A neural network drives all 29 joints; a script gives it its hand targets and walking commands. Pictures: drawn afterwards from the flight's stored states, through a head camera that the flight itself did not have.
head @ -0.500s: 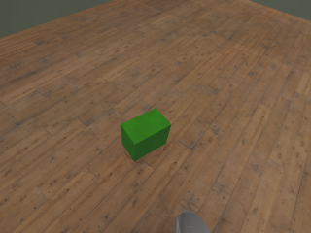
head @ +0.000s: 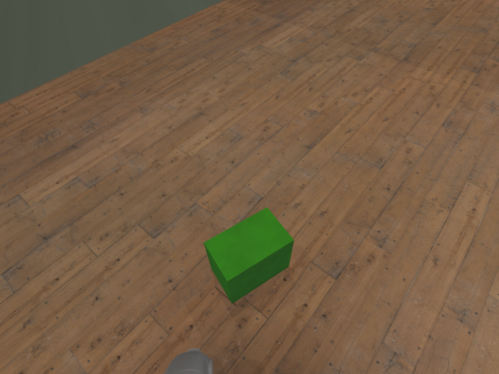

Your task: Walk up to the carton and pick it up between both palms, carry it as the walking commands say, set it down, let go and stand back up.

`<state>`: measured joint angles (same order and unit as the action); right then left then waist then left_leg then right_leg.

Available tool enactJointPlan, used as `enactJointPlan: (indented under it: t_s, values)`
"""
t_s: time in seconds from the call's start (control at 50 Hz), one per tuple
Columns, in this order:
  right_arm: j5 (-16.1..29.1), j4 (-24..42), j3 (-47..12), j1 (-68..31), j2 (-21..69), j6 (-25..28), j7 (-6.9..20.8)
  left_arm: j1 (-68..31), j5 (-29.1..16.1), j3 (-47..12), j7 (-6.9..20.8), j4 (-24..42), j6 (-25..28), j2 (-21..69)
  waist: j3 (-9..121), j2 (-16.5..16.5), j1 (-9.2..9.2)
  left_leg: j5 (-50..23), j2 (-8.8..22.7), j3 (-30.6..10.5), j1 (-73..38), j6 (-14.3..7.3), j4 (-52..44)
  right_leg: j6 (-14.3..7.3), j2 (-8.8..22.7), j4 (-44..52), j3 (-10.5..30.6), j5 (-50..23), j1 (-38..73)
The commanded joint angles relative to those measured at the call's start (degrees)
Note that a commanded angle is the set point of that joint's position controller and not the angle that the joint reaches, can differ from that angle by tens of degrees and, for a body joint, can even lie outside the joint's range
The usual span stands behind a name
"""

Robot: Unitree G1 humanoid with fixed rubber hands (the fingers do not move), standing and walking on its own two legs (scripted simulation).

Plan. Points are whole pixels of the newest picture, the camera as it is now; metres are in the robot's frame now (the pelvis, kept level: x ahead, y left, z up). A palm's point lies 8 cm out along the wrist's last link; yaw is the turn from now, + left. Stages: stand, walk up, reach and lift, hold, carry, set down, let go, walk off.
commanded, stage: walk up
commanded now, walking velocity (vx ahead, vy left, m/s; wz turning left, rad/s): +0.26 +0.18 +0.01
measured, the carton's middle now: (249, 255) +0.60 +0.02 -0.66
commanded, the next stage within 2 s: none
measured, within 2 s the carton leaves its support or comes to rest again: neither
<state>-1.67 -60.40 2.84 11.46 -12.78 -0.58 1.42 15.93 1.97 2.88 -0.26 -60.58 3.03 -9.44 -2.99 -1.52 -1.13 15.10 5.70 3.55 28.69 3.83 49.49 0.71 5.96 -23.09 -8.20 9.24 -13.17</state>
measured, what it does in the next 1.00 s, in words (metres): walks ahead: left foot, then right foot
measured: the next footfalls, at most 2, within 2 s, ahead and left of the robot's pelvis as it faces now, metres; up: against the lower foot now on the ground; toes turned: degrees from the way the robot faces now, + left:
left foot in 0.14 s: +0.16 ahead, +0.17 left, +0.00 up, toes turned +7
right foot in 0.54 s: +0.23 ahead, -0.08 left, +0.00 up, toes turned -3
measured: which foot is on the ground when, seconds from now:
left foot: up 0.00-0.12, down 0.14-1.00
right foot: down 0.00-0.14, up 0.16-0.52, down 0.54-1.00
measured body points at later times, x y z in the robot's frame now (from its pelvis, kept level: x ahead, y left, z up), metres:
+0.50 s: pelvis +0.12 +0.03 +0.00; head +0.14 +0.05 +0.45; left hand +0.19 +0.27 -0.16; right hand +0.09 -0.19 -0.15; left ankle +0.11 +0.17 -0.75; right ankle +0.20 -0.11 -0.72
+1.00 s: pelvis +0.13 +0.06 -0.01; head +0.14 +0.07 +0.44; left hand +0.16 +0.30 -0.17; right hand +0.14 -0.17 -0.16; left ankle +0.12 +0.16 -0.75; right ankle +0.20 -0.09 -0.74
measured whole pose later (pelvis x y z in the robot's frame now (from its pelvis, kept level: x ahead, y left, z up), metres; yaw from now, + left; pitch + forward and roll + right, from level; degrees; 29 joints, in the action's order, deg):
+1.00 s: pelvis +0.13 +0.06 -0.01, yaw +2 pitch -2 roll +0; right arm -1.3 -64.5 1.0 15.2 -8.5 0.1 -1.4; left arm 11.1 0.4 2.2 -1.6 -63.7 -2.9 -11.9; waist -1.8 2.0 0.4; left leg 15.2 1.3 5.1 10.1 -0.9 26.9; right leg 1.1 4.4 -29.2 -3.1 14.5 -17.2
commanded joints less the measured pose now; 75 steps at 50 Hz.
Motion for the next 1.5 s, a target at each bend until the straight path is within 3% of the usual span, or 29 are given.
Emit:
enactJointPlan:
  t_s: [0.0,0.04,0.06,0.1,0.12,0.14,0.16,0.18,0.2,0.24,0.3,0.42,0.46,0.48,0.5,0.54,0.56,0.64,0.66,0.7,0.72,0.78,0.84,0.86,0.88,0.9,1.02,1.1,1.48]
  values:
    - [0.04,1.76,-0.39,1.59,-0.52,-0.20,0.69,1.88,0.31,2.57,-0.59,2.36,0.70,-11.07,0.56,9.67,0.48,-1.59,0.69,-0.11,-4.76,0.35,-7.64,-7.11,14.06,12.32,9.05,-2.88,-1.24]
    - [0.64,2.26,-0.65,0.95,-0.72,0.84,0.51,-0.75,0.34,2.47,0.22,2.38,0.44,-10.40,1.23,16.19,1.20,-2.40,0.06,1.45,-11.51,-0.30,-14.29,-5.49,10.14,12.45,5.48,8.11,-3.69]
    - [0.74,2.62,-0.31,0.85,-1.58,1.63,0.41,0.21,-0.14,2.23,0.16,1.42,-0.11,-10.53,1.34,15.55,2.10,-3.63,-0.88,3.08,-15.16,-0.25,-16.61,-4.68,8.21,10.83,4.17,12.11,-5.08]
    - [0.58,0.09,0.69,5.51,-3.49,2.58,-0.57,2.13,-0.69,1.29,0.18,-0.01,-0.53,-9.27,2.40,6.34,3.50,-4.17,-2.17,5.65,-23.32,-0.02,-20.43,-3.94,5.77,2.63,2.34,15.15,-8.31]
    - [0.21,-1.19,1.26,9.70,-5.22,3.33,-1.03,4.12,-0.49,0.50,0.33,-0.22,-0.55,-6.77,3.53,-0.32,4.76,-2.02,0.67,2.12,-28.40,-0.96,-23.91,-2.93,3.71,-6.55,1.34,17.02,-11.54]
    - [-0.52,-1.20,2.66,14.21,-10.86,3.80,-1.67,4.17,-0.50,-0.55,0.58,1.67,-0.56,-3.04,4.88,-15.63,6.60,7.06,14.81,-15.98,-29.77,-3.90,-33.57,-0.25,-1.04,-24.56,-2.35,22.69,-18.60]
    - [-0.19,-1.45,2.79,14.67,-13.97,3.44,-1.94,3.34,-0.13,-0.49,0.08,2.54,-1.56,-3.13,2.01,-19.01,7.42,14.61,21.39,-26.87,-25.44,-9.88,-40.50,-0.42,-1.80,-34.82,2.23,25.50,-24.07]
    - [-0.14,-0.86,2.14,11.79,-11.54,3.23,-2.12,0.47,0.05,0.09,0.05,2.79,-2.26,-4.99,-0.98,-12.54,6.07,17.08,19.88,-25.68,-21.37,-11.49,-41.56,-0.47,0.42,-38.95,5.52,21.62,-24.72]
    - [-0.10,0.11,1.42,7.41,-8.77,3.23,-2.02,1.16,0.08,0.22,0.40,2.04,-2.65,-4.65,-2.48,-8.80,3.88,18.76,18.27,-21.87,-18.18,-9.79,-42.23,-0.57,1.16,-38.61,6.92,16.85,-23.95]
    - [0.17,1.37,1.36,4.52,-7.85,3.65,-2.60,3.37,0.13,0.61,1.07,-0.17,-3.06,-5.79,-1.31,-3.57,2.16,5.58,16.72,-18.05,-19.20,-8.61,-40.53,0.52,2.24,-38.55,8.41,10.48,-22.40]
    - [0.22,0.51,0.86,7.35,-5.24,4.95,-2.57,3.75,-0.14,0.19,1.04,-0.14,-3.10,-4.29,0.75,-7.71,1.79,-11.38,14.90,-9.76,-21.37,-9.49,-38.17,1.38,1.70,-35.77,6.68,7.27,-20.45]
    - [-0.56,-0.75,0.34,7.41,-3.42,5.01,-2.38,-4.63,-1.48,-0.61,1.25,2.43,-3.27,-2.83,0.73,-10.30,2.36,-12.64,8.79,-1.26,-16.41,-9.36,-37.41,1.87,-0.91,-17.81,3.44,2.85,-9.07]
    - [0.13,-1.85,-0.68,5.93,-2.57,3.48,-2.92,-2.19,-2.35,-0.83,-0.24,0.93,-3.01,-2.85,0.44,-10.53,0.96,-35.08,5.48,1.45,-18.81,-8.96,-29.30,1.59,-3.78,-8.84,2.20,0.48,-4.84]
    - [0.44,-2.28,-0.51,6.75,-3.35,3.14,-2.97,0.65,-2.52,-0.70,-0.81,-0.03,-2.60,-3.71,3.11,-7.92,0.12,-35.85,4.97,1.45,-21.25,-8.19,-25.84,1.17,-3.95,-1.47,1.02,-3.57,-0.26]
    - [0.87,-2.70,-0.67,8.94,-2.31,3.03,-2.92,2.25,-2.37,-0.21,-1.32,-0.69,-1.96,-4.84,5.36,-3.51,-0.10,-27.49,3.89,0.13,-19.39,-6.65,-24.12,0.48,-1.28,2.47,2.44,-10.65,5.67]
    - [1.04,-2.42,-1.85,13.39,2.83,2.11,-2.94,1.76,-1.62,0.82,-1.32,-0.59,-1.28,-9.78,4.88,10.47,1.66,5.55,-0.69,0.22,-11.37,-2.97,-19.66,-3.08,12.46,1.10,13.98,-31.61,11.90]
    - [1.16,-3.80,-2.05,15.52,2.61,0.75,-3.49,-0.96,-1.88,0.63,-1.36,0.13,-2.12,-9.93,3.72,15.42,1.74,9.57,-2.08,1.47,-13.46,-1.98,-19.61,-5.78,13.00,5.27,16.93,-24.09,6.54]
    - [0.66,-5.03,-1.52,13.12,0.83,0.25,-3.46,-7.21,-1.99,0.06,-1.94,1.79,-3.43,-7.12,2.18,9.37,1.98,0.58,-1.74,1.31,-15.42,-2.95,-24.46,-4.34,7.65,6.61,11.10,-2.53,2.42]
    - [0.53,-4.82,-1.17,13.11,0.17,0.08,-3.57,-6.64,-1.53,0.28,-2.24,2.11,-3.25,-8.66,2.47,8.67,1.29,1.27,-2.50,1.52,-14.54,-2.81,-23.03,-4.27,9.23,6.60,13.49,-2.25,2.57]
    - [-0.12,-2.79,0.74,10.06,-2.81,-1.32,-3.10,1.64,-0.99,2.31,-3.95,0.38,-3.56,-14.90,4.92,9.71,-2.15,15.77,-4.49,0.51,-2.27,-0.66,-1.34,-11.72,21.58,7.96,27.37,-12.78,9.39]
    - [-0.27,-2.53,0.95,9.39,-2.41,-1.90,-2.89,2.08,-0.85,2.44,-4.38,0.39,-3.39,-14.21,6.68,7.41,-1.59,16.53,-2.91,-4.17,-0.73,-0.54,6.34,-13.42,22.88,6.74,26.15,-16.70,8.72]
    - [0.64,-3.31,-1.57,10.21,2.28,-0.39,-2.87,-9.16,-0.85,0.94,-2.72,1.22,-3.44,-6.66,4.62,15.99,2.57,9.31,-1.80,-3.46,-11.31,-2.52,-7.96,-6.65,9.05,9.50,10.35,0.73,-2.42]
    - [-0.11,-4.77,-1.05,14.09,0.94,-0.29,-3.31,-8.74,-0.78,1.65,-2.04,0.57,-4.57,-10.15,3.37,6.39,3.74,2.20,-4.21,3.55,-16.78,-2.29,-24.38,-5.39,9.39,5.97,11.28,6.87,-3.55]
    - [-0.33,-4.96,-1.30,13.34,1.13,0.07,-3.44,-7.34,-1.08,1.11,-1.76,0.24,-4.62,-7.99,2.76,6.10,2.81,-0.76,-1.65,1.27,-19.48,-3.05,-28.98,-3.48,5.86,4.47,9.03,11.77,-5.41]
    - [-0.58,-4.38,-0.71,12.91,-2.17,0.82,-3.36,-5.43,-0.91,-0.01,-1.67,-0.07,-4.65,-4.12,2.49,1.16,2.37,3.68,5.81,-9.13,-20.21,-4.31,-35.06,-1.15,0.15,-3.75,3.53,12.12,-7.83]
    - [0.14,-2.81,-0.12,7.95,-5.17,1.08,-3.03,-6.14,-1.67,-1.11,-1.72,0.43,-5.33,-2.16,-3.23,-12.16,2.00,13.17,9.80,-15.43,-10.15,-6.51,-41.77,0.58,-3.80,-5.04,1.45,10.84,-7.76]
    - [1.13,-2.41,-0.95,3.41,-1.29,2.12,-3.41,-0.89,-1.98,-1.01,-1.55,-3.10,-3.66,-3.48,-0.05,-4.79,0.36,-7.65,4.27,-6.86,-17.08,-7.50,-34.83,-0.38,-1.27,0.49,4.84,0.44,2.21]
    - [1.39,-3.45,-0.42,5.42,-0.80,1.40,-3.40,-0.14,-1.88,-1.33,-1.49,-4.92,-3.39,-3.62,-3.17,0.03,1.16,1.74,2.26,-5.51,-15.78,-6.20,-36.02,-0.39,-0.07,2.99,6.57,-1.10,2.04]
    - [1.62,-5.03,-0.64,7.75,2.47,1.66,-3.88,5.43,-1.65,-1.37,-2.39,-7.33,-2.58,-1.44,-2.15,1.15,0.89,-8.57,1.06,-4.01,-19.82,-5.54,-33.64,-0.39,0.85,4.68,7.35,-6.36,4.53]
